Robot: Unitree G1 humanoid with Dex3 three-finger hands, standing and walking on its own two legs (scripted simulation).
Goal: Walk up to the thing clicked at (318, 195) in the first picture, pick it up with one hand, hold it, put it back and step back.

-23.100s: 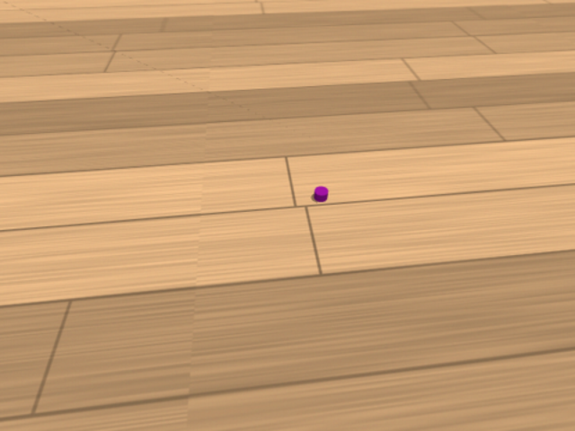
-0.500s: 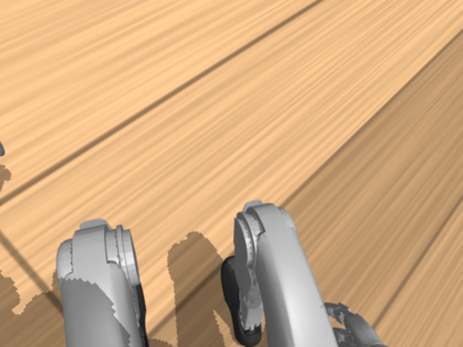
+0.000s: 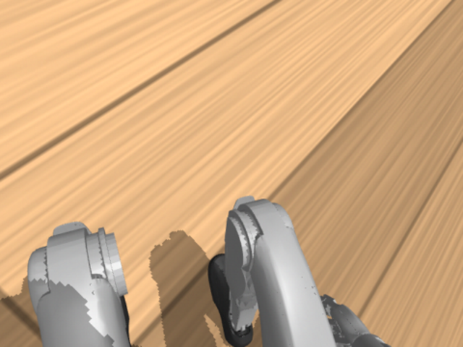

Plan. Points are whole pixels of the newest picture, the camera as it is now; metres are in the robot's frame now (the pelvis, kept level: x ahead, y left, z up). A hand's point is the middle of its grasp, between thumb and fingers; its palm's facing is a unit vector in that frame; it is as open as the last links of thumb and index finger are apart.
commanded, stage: rest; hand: left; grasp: from above
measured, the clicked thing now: out of the picture +0.40 +0.42 -0.24
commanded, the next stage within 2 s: open in 0.70 s
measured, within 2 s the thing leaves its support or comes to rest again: rests again in 0.52 s
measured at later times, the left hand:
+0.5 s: hand out of the picture +0.39 +0.39 -0.23, palm faces -0.44 -0.19 -0.87, open 7.1 cm
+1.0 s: hand out of the picture +0.40 +0.39 -0.24, palm faces -0.42 -0.19 -0.89, open 8.8 cm
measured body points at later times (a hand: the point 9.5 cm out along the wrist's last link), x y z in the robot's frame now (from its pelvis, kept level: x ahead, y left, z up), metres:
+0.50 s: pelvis +0.00 +0.00 +0.00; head +0.25 +0.14 +0.34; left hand +0.41 +0.40 -0.18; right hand +0.10 -0.26 -0.08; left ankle +0.07 +0.13 -0.26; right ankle +0.09 -0.12 -0.26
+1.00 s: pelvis +0.00 +0.01 -0.01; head +0.25 +0.15 +0.34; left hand +0.42 +0.40 -0.19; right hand +0.10 -0.25 -0.08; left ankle +0.07 +0.13 -0.26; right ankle +0.09 -0.12 -0.26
